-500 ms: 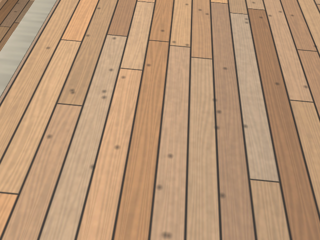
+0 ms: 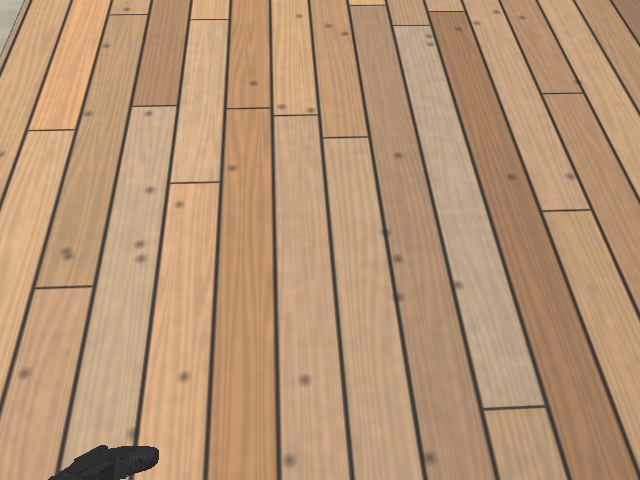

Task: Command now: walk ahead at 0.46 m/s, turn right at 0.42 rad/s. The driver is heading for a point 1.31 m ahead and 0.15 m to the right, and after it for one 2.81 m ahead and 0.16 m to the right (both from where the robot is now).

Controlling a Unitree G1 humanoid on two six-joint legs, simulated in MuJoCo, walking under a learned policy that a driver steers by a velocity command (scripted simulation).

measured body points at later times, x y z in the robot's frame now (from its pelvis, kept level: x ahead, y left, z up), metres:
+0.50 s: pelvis +0.31 +0.02 +0.00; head +0.33 +0.03 +0.45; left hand +0.44 +0.29 -0.11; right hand +0.44 -0.27 -0.06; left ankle +0.43 +0.11 -0.72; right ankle +0.14 -0.08 -0.68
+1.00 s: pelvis +0.55 -0.08 +0.01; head +0.57 -0.10 +0.46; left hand +0.85 +0.05 -0.05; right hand +0.44 -0.35 -0.12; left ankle +0.44 +0.11 -0.68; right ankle +0.61 -0.21 -0.72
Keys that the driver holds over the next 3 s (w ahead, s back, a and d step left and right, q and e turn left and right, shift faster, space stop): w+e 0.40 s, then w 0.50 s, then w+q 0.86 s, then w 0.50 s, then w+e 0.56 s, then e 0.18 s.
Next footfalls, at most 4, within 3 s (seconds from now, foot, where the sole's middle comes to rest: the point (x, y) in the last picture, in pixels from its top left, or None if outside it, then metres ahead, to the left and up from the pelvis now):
0.44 left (259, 471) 0.47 0.10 -0.75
0.96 right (409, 381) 0.64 -0.23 -0.75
1.50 left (318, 258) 0.98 -0.05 -0.75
1.98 right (376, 171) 1.28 -0.24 -0.75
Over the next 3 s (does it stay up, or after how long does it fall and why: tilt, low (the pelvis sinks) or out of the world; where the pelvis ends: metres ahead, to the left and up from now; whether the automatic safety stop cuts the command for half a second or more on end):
stays up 1.62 -0.10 0.00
